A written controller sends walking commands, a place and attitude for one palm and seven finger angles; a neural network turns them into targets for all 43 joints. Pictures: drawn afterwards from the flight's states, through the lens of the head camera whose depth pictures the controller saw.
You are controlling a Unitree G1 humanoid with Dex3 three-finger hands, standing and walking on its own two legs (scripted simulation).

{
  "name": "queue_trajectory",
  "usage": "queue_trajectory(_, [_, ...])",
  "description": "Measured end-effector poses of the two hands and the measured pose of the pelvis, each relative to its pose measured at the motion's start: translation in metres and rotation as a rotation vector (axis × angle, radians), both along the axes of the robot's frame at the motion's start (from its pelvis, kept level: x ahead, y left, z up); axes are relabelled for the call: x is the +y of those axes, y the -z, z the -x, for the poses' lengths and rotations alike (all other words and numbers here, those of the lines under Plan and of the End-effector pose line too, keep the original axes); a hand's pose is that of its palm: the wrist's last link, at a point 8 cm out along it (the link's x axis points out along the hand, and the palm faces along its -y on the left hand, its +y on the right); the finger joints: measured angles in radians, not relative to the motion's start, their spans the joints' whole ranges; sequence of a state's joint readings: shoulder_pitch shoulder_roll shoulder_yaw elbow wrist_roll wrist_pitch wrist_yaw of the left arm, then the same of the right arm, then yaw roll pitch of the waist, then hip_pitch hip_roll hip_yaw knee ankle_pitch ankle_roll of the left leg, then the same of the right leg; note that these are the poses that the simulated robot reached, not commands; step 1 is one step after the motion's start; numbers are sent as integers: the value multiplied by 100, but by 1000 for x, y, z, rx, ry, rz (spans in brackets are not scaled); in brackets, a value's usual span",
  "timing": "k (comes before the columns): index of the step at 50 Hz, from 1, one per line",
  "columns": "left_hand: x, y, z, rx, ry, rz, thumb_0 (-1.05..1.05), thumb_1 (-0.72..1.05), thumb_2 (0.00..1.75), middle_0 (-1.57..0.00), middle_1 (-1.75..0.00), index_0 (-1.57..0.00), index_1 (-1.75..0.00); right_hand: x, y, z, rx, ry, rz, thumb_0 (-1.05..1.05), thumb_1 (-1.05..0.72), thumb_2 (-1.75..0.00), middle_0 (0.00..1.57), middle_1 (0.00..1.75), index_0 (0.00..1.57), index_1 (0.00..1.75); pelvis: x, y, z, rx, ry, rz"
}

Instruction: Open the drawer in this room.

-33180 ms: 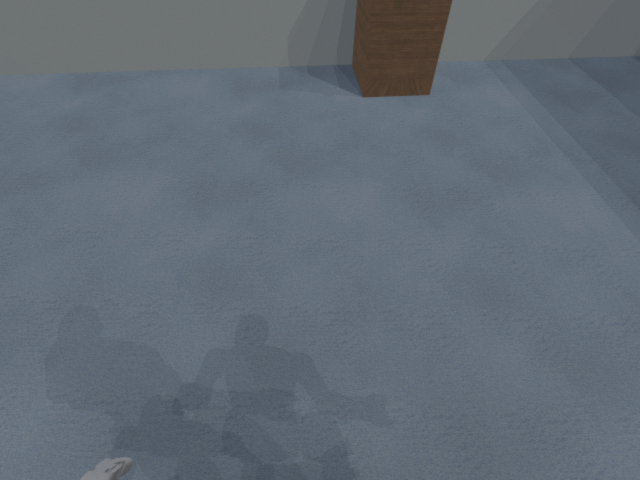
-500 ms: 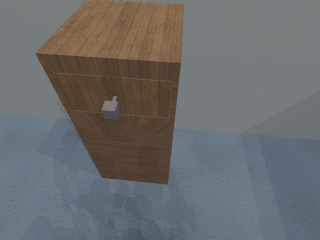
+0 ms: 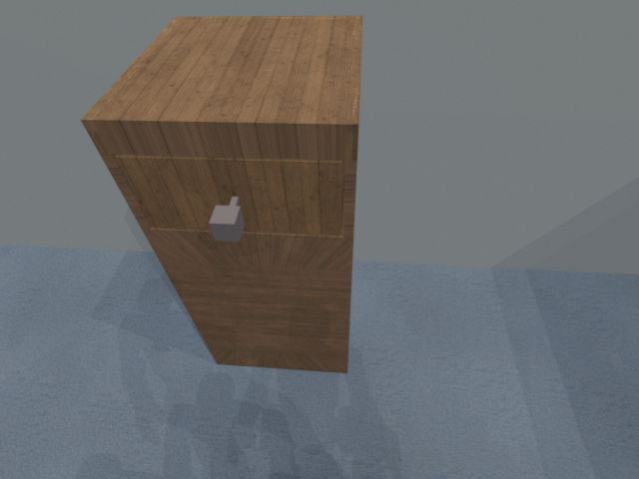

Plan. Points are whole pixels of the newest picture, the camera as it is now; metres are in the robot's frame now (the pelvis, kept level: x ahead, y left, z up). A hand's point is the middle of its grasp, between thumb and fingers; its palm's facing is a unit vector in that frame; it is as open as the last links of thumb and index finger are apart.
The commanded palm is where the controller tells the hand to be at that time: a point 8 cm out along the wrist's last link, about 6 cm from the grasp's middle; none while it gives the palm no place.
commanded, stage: look again from close up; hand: left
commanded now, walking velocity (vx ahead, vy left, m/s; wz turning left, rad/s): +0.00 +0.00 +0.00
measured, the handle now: (230, 214) +0.53 +0.19 +0.00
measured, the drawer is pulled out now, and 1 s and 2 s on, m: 0.00 0.00 0.00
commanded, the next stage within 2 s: raise the hand with hooked fingers in 0.26 s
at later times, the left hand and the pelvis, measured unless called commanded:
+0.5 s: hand out of the picture +0.10 +0.18 -0.10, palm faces -0.04 -0.86 -0.50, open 7.4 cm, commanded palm +0.10 +0.20 -0.04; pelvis -0.01 -0.03 +0.00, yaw +0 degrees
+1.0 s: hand (163, 443) +0.17 +0.20 -0.01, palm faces +0.13 -0.05 -0.99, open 9.8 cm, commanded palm +0.15 +0.20 +0.04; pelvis -0.05 -0.05 -0.05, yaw +2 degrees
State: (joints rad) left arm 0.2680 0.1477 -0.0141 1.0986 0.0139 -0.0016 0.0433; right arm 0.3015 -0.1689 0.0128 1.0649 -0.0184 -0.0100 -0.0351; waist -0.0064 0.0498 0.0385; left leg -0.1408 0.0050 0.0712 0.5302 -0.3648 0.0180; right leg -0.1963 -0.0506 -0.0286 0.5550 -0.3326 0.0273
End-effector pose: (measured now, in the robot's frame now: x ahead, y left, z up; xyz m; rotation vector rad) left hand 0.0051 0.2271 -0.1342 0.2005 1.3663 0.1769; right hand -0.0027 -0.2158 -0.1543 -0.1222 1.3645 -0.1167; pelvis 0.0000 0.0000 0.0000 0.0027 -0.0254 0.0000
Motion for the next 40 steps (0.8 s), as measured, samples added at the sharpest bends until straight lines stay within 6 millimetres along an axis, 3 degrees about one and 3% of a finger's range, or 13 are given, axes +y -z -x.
queue_trajectory(15, [-27, 0, 19, 47, -6, 40, 1, 91, 90, -20, -30, -20, -30, -15, -4, 13, 44, -6, -7, 0, -91, -90, 20, 30, 20, 30, -17, -4, 5, 12, 5, -11])
queue_trajectory(19, [-34, 2, 21, 55, -10, 42, 1, 91, 90, -20, -30, -20, -30, -21, -5, 14, 61, -1, -3, 0, -91, -90, 20, 30, 20, 30, -22, -4, 3, 19, 2, -6])
queue_trajectory(20, [-33, -2, 13, 34, 48, 20, 2, 92, 90, -21, -30, -20, -30, -23, -7, 10, 32, 2, 6, 0, -91, -90, 20, 30, 20, 30, -23, -3, 4, 21, 11, -5])
queue_trajectory(22, [-21, -26, -21, -155, 132, -82, 4, 94, 90, -21, -31, -21, -30, -32, -13, -5, -98, 7, 53, 1, -91, -90, 20, 30, 20, 30, -26, -2, 5, 26, 20, -14])
queue_trajectory(25, [-10, -78, -81, -443, 235, -265, 5, 92, 89, -21, -32, -21, -32, -48, -20, -41, -297, 16, 90, 1, -92, -90, 20, 30, 20, 30, -27, 0, 10, 44, 4, -20])
queue_trajectory(28, [-17, -133, -139, -701, 450, -484, 4, 87, 87, -21, -35, -21, -34, -61, -29, -87, -489, -28, 104, 1, -91, -90, 20, 30, 20, 30, -28, 4, 18, 82, -3, -24])
queue_trajectory(31, [-36, -168, -173, -876, 650, -695, 3, 81, 85, -21, -38, -21, -37, -70, -47, -131, -641, -66, 107, 1, -91, -90, 20, 30, 20, 30, -31, 11, 25, 123, 12, -35])
queue_trajectory(34, [-57, -170, -170, -928, 804, -799, 2, 74, 82, -21, -42, -21, -41, -75, -64, -164, -709, -107, 95, 1, -91, -90, 20, 30, 20, 30, -37, 16, 30, 155, 41, -51])
queue_trajectory(37, [-70, -152, -144, -895, 911, -822, 1, 67, 79, -22, -46, -21, -46, -74, -76, -189, -718, -178, 90, 1, -91, -90, 20, 30, 19, 30, -44, 21, 34, 172, 48, -62])
queue_trajectory(40, [-67, -131, -111, -806, 979, -860, 1, 59, 77, -23, -51, -23, -50, -68, -77, -207, -703, -259, 96, 1, -91, -90, 20, 30, 19, 30, -49, 26, 39, 181, 34, -59])
